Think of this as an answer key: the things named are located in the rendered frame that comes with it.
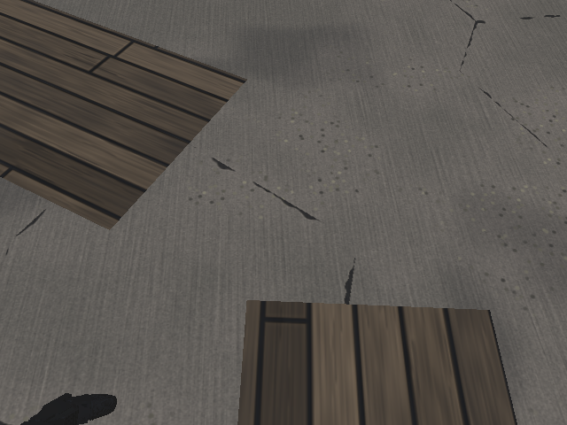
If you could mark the left robot hand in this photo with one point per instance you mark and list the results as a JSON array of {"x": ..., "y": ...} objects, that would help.
[{"x": 68, "y": 410}]

